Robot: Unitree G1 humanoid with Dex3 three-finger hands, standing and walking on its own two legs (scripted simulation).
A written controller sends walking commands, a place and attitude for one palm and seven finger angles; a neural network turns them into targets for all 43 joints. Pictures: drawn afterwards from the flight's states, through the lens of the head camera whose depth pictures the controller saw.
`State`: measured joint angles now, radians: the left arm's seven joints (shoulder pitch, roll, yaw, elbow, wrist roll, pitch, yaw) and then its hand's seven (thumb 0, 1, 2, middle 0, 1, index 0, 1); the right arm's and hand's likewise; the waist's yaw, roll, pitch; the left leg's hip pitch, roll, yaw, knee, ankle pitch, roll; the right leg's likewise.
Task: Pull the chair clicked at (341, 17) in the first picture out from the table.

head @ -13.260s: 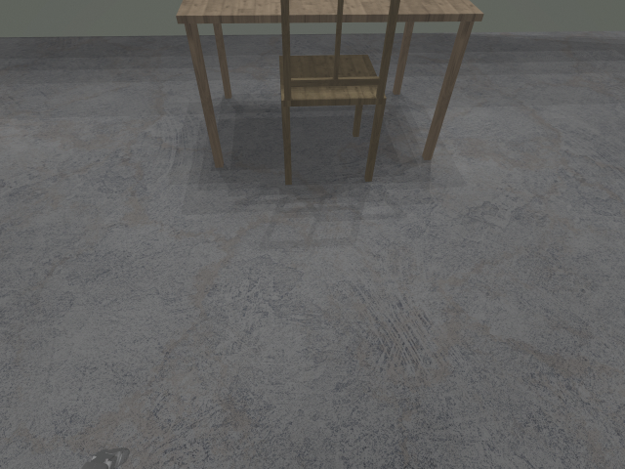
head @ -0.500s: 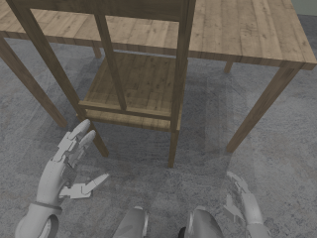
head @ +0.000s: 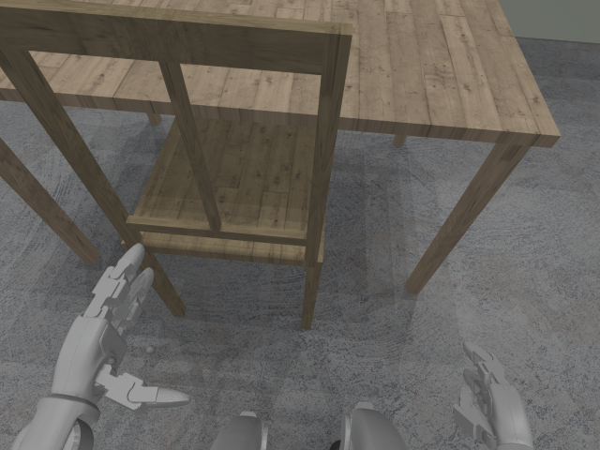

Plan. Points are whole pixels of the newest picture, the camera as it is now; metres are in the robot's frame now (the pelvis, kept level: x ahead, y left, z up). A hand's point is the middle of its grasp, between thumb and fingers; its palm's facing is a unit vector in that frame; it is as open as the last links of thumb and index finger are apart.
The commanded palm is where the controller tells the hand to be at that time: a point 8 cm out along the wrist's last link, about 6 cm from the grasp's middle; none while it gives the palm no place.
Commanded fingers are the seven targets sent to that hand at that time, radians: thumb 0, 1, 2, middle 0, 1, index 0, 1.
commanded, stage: raise the hand toward the chair's back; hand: left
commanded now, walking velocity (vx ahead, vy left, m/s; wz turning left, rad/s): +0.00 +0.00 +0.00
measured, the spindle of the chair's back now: (198, 164) +0.52 +0.19 +0.04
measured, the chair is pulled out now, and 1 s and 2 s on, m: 0.00 0.00 0.00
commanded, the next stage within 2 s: aim the fingers beside a spindle in 0.92 s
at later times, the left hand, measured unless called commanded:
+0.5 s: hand (129, 319) +0.26 +0.21 +0.06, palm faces -0.04 -1.00 -0.08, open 16.9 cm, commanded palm +0.23 +0.27 +0.06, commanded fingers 0.00 -0.50 0.30 -0.06 -0.08 -0.06 -0.08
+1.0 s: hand (135, 328) +0.25 +0.20 +0.06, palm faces -0.03 -1.00 -0.08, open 16.9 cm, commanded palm +0.22 +0.26 +0.06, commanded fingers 0.00 -0.50 0.30 -0.06 -0.08 -0.06 -0.08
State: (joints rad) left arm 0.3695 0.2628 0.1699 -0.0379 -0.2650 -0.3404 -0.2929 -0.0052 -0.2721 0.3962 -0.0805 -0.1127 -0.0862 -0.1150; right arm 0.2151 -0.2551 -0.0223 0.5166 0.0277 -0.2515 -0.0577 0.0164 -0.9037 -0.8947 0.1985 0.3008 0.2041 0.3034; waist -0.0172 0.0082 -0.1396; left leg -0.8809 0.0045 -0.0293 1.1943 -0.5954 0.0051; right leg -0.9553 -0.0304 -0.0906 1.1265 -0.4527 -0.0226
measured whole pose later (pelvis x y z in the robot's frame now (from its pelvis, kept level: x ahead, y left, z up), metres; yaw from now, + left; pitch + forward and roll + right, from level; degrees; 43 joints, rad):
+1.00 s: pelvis +0.00 +0.00 +0.01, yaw +0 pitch +15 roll -1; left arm 0.28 0.27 0.23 0.08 -0.28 -0.36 -0.33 -0.01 -0.49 0.30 -0.06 -0.08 -0.06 -0.08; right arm 0.24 -0.25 0.02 0.53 0.02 -0.24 -0.04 0.01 -0.90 -0.89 0.20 0.30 0.21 0.30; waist -0.02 0.03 -0.14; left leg -0.81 0.00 -0.03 1.11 -0.56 0.00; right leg -0.89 -0.03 -0.09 1.05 -0.43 -0.02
